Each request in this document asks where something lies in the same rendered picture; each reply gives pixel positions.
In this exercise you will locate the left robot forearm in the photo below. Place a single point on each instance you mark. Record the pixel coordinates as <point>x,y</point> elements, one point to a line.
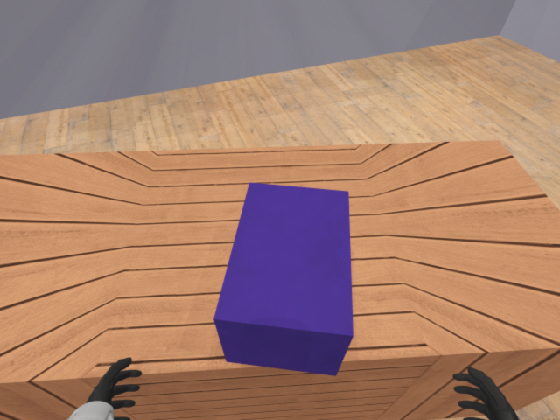
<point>95,410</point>

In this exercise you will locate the right robot hand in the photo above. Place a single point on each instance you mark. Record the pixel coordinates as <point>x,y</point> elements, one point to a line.
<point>494,406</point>

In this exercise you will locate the left robot hand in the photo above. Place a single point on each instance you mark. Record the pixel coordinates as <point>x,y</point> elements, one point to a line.
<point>106,388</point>

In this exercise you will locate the pedestal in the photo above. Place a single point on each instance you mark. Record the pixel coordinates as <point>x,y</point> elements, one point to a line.
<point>455,263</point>

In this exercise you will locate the carton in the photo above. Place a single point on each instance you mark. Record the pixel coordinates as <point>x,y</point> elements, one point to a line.
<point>286,299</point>

